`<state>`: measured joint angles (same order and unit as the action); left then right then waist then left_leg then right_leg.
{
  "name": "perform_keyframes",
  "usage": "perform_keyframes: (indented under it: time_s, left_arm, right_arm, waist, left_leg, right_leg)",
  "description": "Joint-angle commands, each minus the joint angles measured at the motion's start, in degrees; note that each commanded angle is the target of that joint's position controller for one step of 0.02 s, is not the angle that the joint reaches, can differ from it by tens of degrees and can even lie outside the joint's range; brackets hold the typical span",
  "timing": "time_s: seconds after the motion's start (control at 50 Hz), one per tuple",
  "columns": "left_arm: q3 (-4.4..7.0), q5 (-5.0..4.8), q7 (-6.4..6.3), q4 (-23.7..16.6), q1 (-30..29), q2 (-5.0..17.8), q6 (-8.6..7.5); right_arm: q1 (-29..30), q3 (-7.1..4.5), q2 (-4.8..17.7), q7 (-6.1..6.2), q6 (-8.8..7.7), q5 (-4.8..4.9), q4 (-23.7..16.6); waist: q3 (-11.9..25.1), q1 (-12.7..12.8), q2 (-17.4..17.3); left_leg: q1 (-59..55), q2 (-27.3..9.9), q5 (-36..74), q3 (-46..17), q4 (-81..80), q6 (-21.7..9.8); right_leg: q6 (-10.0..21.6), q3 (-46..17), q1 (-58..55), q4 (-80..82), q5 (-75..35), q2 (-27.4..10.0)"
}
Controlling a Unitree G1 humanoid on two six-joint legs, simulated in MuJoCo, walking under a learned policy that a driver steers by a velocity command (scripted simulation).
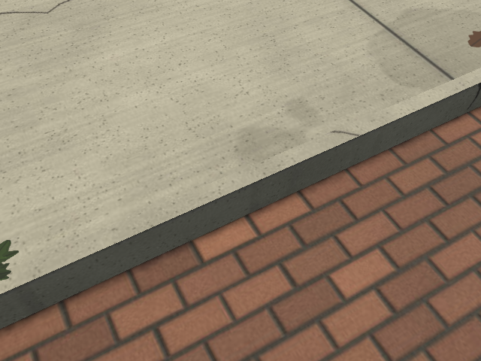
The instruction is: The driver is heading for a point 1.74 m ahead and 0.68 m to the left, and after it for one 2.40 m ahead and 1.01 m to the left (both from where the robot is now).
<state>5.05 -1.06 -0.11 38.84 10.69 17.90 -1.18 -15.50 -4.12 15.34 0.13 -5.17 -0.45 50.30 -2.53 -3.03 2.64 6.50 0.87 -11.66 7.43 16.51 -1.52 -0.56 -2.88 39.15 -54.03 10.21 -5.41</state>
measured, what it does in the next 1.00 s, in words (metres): walks ahead, turning left: right foot, then left foot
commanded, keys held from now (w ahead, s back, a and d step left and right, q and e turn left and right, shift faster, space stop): e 0.06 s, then q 0.94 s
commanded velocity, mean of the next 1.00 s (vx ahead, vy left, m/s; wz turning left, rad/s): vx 0.07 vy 0.00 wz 0.25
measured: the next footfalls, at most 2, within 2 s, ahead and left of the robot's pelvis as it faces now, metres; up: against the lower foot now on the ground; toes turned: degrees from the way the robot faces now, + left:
right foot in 0.18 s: +0.24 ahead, -0.14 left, +0.00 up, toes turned -5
left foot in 0.60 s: +0.16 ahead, +0.09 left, +0.00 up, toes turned +11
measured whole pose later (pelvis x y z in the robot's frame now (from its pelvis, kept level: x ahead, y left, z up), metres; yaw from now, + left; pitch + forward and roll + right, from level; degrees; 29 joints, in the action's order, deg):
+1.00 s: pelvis +0.14 -0.01 +0.00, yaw +20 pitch +2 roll -2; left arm 5.2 -0.6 -1.9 45.1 3.6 17.1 -0.3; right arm -10.5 -4.2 18.1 2.0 1.7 0.6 40.9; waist -2.0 -1.4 0.3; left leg 16.0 3.9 -12.4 -8.8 26.7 -3.0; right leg -5.0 -5.6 24.1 -41.8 19.4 1.6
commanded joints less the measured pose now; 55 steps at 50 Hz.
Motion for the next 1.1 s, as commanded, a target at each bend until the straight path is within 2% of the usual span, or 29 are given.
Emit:
perform_keyframes:
  time_s: [0.02, 0.1, 0.14, 0.16, 0.18, 0.2, 0.22, 0.24, 0.26, 0.28, 0.32, 0.38, 0.4, 0.44, 0.46, 0.52, 0.58, 0.6, 0.62, 0.64, 0.66, 0.7, 0.72, 0.76, 0.86, 1.0, 1.06, 1.08, 1.1]
  left_arm:
    - [-0.35, 0.27, 1.14, -4.7, -1.3, 0.4, -0.5]
    - [-0.04, 0.64, 2.75, -7.6, -5.3, 1.1, -0.39]
    - [0.76, 1.28, 2.71, -6.7, -1.1, 2.8, -0.76]
    - [1.56, 1.67, 2.21, -4.7, 3.9, 4.4, -1.09]
    - [2.31, 2.68, 1.15, -3.8, 8.0, 8.4, -1.1]
    - [1.24, 4.67, -0.07, -4.6, 8.6, 9.9, -0.99]
    - [-0.18, 3.97, 0.26, -5.1, 8.3, 6.2, -0.97]
    - [-0.17, 2.76, 0.93, -4.1, 6.7, 5.0, -0.73]
    - [-0.49, 2.0, 1.13, -3.3, 2.6, 4.3, -0.91]
    - [-1.12, 2.03, 1.05, -3.1, -1.2, 2.7, -1.02]
    - [-0.63, 3.04, 0.64, -2.7, -6.2, 4.1, -0.92]
    - [0.43, 2.94, -0.72, -1.9, -7.3, 5.8, -0.77]
    - [-0.81, 3.0, -0.66, 0.0, -3.0, 2.9, 0.19]
    - [-0.48, 3.26, -0.43, 0.6, -3.3, 3.5, 1.12]
    - [0.86, 2.46, -1.42, -0.6, -7.0, 6.8, 0.66]
    - [0.84, 1.67, -2.47, 0.2, -8.4, 6.0, 0.89]
    - [1.11, 0.0, -2.66, 1.8, -8.9, 5.8, 1.74]
    - [0.87, -0.1, -2.53, 3.1, -6.0, 3.8, 2.09]
    - [0.13, 1.94, -2.11, 1.7, -4.7, 0.6, 2.16]
    - [0.61, 1.97, -2.53, -0.8, -12.1, 2.5, 1.99]
    - [1.15, 1.16, -2.65, -0.6, -12.3, 3.9, 2.07]
    - [1.99, 1.54, -3.26, 2.0, -8.9, 5.2, 2.4]
    - [2.16, 2.02, -3.47, 2.2, -8.4, 5.4, 2.4]
    - [2.05, 1.58, -3.28, 2.3, -7.9, 4.3, 1.93]
    - [1.3, 0.93, -2.95, 1.7, -10.4, 2.9, 0.99]
    - [1.19, 0.28, -1.28, 2.2, -9.2, 4.4, -0.63]
    - [1.43, 0.22, -0.42, 3.2, -5.4, 5.0, -1.58]
    - [1.65, 0.32, -0.19, 4.0, -3.2, 5.4, -1.75]
    - [2.31, 1.04, -0.38, 4.4, -1.6, 8.0, -1.56]
  right_arm:
    - [6.2, -1.94, 9.6, 1.02, 0.12, 0.45, -5.0]
    - [2.8, -2.15, 11.3, 1.09, 1.45, 2.01, -3.5]
    - [3.5, -2.18, 12.0, 0.91, 1.79, 2.91, -3.0]
    - [3.1, -1.65, 10.9, 0.62, 1.79, 2.82, -2.4]
    - [0.5, -0.4, 8.0, 0.11, 1.27, 1.17, -2.5]
    - [-3.5, 2.01, 2.3, -1.02, 0.81, -1.3, -3.2]
    - [-8.7, 2.03, 4.2, -1.53, 1.2, 0.69, -0.4]
    - [-4.3, 0.66, 9.0, -1.63, 2.07, 2.76, -1.0]
    - [0.6, 0.67, 8.7, -1.1, 2.97, 2.92, -2.4]
    - [2.6, 0.53, 8.4, -0.08, 4.31, 2.16, -2.1]
    - [-0.4, 0.21, 7.9, 1.22, 6.75, 1.42, -1.1]
    - [-1.2, -0.32, 7.4, 2.27, 7.87, 1.03, -1.7]
    - [-3.1, 0.4, 4.8, 0.39, 8.55, -1.64, -1.0]
    - [-0.4, 0.34, 4.4, -1.36, 8.8, -0.9, -2.7]
    - [3.7, -0.51, 6.6, 0.01, 8.66, 1.89, -4.5]
    - [4.0, -0.64, 7.0, 0.91, 8.59, 0.9, -5.7]
    - [-1.6, -1.37, 7.1, 0.18, 8.42, 0.38, -4.3]
    - [-3.1, -2.1, 9.5, 0.27, 8.29, -0.01, -4.3]
    - [-2.4, -3.33, 15.9, 1.28, 8.09, 0.16, -6.2]
    - [-2.8, -3.19, 16.8, 0.67, 6.83, -1.93, -7.5]
    - [0.0, -2.89, 15.5, 0.35, 5.35, -2.34, -8.2]
    - [5.7, -2.29, 12.2, 0.73, 4.4, 0.26, -9.6]
    - [6.6, -1.88, 11.1, 1.09, 4.48, 0.94, -9.9]
    - [4.5, -1.47, 10.1, 1.66, 4.71, 0.82, -10.0]
    - [2.3, -2.26, 11.9, 2.65, 5.5, 1.16, -10.8]
    - [5.6, -2.93, 13.3, 1.86, 6.74, 1.12, -13.2]
    - [8.3, -2.75, 12.8, 1.89, 7.32, 1.88, -14.4]
    - [9.3, -2.54, 12.2, 2.13, 7.56, 2.26, -14.9]
    - [7.9, -2.0, 10.4, 2.25, 7.53, 1.88, -15.3]
  waist:
    - [2.9, 1.6, -7.5]
    - [3.7, 0.7, -7.7]
    - [5.7, 4.0, -7.6]
    - [8.4, 6.8, -5.5]
    - [13.5, 7.5, -0.5]
    - [20.8, 5.0, 11.9]
    - [31.1, 5.2, 8.3]
    - [26.2, 6.4, 4.3]
    - [19.2, 5.2, 2.9]
    - [13.8, 4.1, 1.2]
    - [9.5, 0.7, 3.3]
    - [9.1, 0.7, 4.4]
    - [8.2, 1.2, 3.7]
    - [7.3, 2.0, 5.8]
    - [7.6, 2.5, 5.2]
    - [7.3, 1.9, 4.4]
    - [7.2, -0.9, 2.9]
    - [5.2, -0.6, -3.9]
    - [2.9, 2.4, -21.0]
    - [3.0, -1.6, -19.1]
    - [2.9, 0.2, -14.2]
    - [3.6, 3.0, -9.3]
    - [4.3, 3.5, -9.2]
    - [6.8, 3.4, -8.8]
    - [7.2, 1.5, -10.2]
    - [7.0, 1.2, -12.4]
    - [8.1, 3.3, -12.4]
    - [8.2, 4.7, -11.7]
    - [9.5, 4.1, -7.8]
  left_leg:
    - [0.8, -13.2, 34.0, -1.2, -3.6, -7.4]
    - [-3.8, -15.4, 34.8, -1.5, 1.2, -6.6]
    - [-5.1, -15.3, 39.7, -2.4, 7.8, -5.5]
    - [-3.5, -13.0, 38.3, -1.3, 14.9, -3.8]
    - [4.0, -9.2, 24.3, 0.0, 25.2, -0.7]
    - [21.4, -2.4, -26.4, -2.0, 44.4, 3.3]
    - [20.5, -2.6, -34.1, -14.8, 51.4, 4.4]
    - [23.1, -4.3, -31.0, -14.6, 52.1, 5.0]
    - [25.6, -6.3, -27.9, -12.8, 49.0, 5.1]
    - [24.4, -7.4, -25.0, -12.4, 45.7, 5.7]
    - [15.5, -6.3, -19.0, -10.0, 41.6, 7.1]
    - [14.6, -5.5, -14.6, -7.8, 40.7, 6.9]
    - [13.8, -4.7, -13.4, -5.4, 38.2, 4.7]
    - [13.6, -4.4, -11.0, -4.6, 35.0, 3.0]
    - [14.3, -5.8, -11.2, -6.1, 35.7, 3.5]
    - [13.3, -6.1, -11.5, -5.5, 30.4, 2.7]
    - [5.2, -3.1, -3.3, -3.0, 16.5, -0.9]
    - [2.7, -6.0, 3.0, -10.2, 7.9, -3.8]
    - [-1.9, -19.8, 18.5, -31.2, 3.4, -11.0]
    - [3.5, -23.6, 16.8, -38.9, -1.0, -18.5]
    - [3.9, -20.8, 14.1, -34.2, -1.1, -16.7]
    - [2.7, -16.0, 13.1, -27.2, 0.8, -10.8]
    - [2.8, -14.9, 15.9, -25.7, 1.4, -10.0]
    - [0.2, -13.7, 20.4, -24.6, 2.2, -10.3]
    - [-4.6, -12.3, 16.5, -26.5, 3.2, -10.4]
    - [0.8, -11.1, 17.7, -32.8, 5.2, -11.2]
    - [0.7, -9.2, 21.1, -35.2, 8.5, -9.3]
    - [2.8, -7.4, 17.6, -34.5, 10.1, -7.3]
    - [8.6, -4.5, 7.6, -32.0, 14.6, -4.5]
  right_leg:
    - [-0.1, 3.1, -5.7, 9.8, -10.1, 0.8]
    - [2.4, 3.8, -9.9, 18.4, -7.4, 3.0]
    - [4.8, 4.3, -16.6, 24.2, -6.2, 5.5]
    - [6.5, 4.9, -25.5, 29.5, -13.8, 6.8]
    - [9.0, -0.9, -38.7, 27.4, -39.5, -0.2]
    - [18.7, -18.6, -56.5, 21.2, -72.3, -17.2]
    - [24.9, -23.4, -56.6, 21.2, -69.0, -22.5]
    - [22.9, -18.1, -50.9, 25.0, -55.0, -18.4]
    - [19.2, -14.5, -44.7, 28.1, -40.9, -14.6]
    - [16.4, -11.8, -37.3, 30.8, -32.2, -12.5]
    - [14.4, -5.4, -24.1, 35.5, -24.6, -9.8]
    - [15.2, -2.2, -22.0, 38.2, -15.4, -10.5]
    - [13.5, 0.7, -22.4, 37.9, -14.7, -9.8]
    - [12.1, 2.4, -22.4, 37.4, -8.8, -9.2]
    - [14.2, 0.0, -22.1, 39.6, -4.1, -11.7]
    - [13.8, -0.6, -24.5, 38.7, -2.7, -14.0]
    - [8.8, 4.6, -22.9, 31.8, -0.3, -10.8]
    - [4.1, 9.1, -18.7, 22.4, 5.3, -6.7]
    - [-2.5, 14.3, -4.2, 5.0, 22.1, 2.8]
    - [-2.6, 4.3, -0.1, -5.8, 29.0, 7.3]
    - [-1.7, 0.5, 0.4, -10.6, 24.4, 5.9]
    - [-1.5, -0.8, 0.7, -10.5, 15.5, 4.4]
    - [-2.0, -0.8, -0.4, -11.0, 12.9, 4.6]
    - [-2.7, -1.0, -1.8, -11.3, 9.9, 5.5]
    - [-4.5, -2.1, -2.2, 2.1, 7.6, 6.1]
    - [-4.2, -2.2, -13.9, 15.8, 10.1, 7.9]
    - [-2.8, -1.6, -20.7, 27.3, 5.1, 8.3]
    - [-1.9, -1.1, -25.8, 34.4, -2.0, 7.4]
    - [0.5, -5.4, -33.5, 35.9, -6.9, 0.9]
Velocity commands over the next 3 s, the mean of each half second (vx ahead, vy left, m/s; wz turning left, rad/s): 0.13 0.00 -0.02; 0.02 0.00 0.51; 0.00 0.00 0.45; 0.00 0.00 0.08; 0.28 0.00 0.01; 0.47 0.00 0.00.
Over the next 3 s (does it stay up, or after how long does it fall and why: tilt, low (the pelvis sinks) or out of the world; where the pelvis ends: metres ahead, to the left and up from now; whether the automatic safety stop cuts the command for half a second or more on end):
stays up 0.44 0.26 0.00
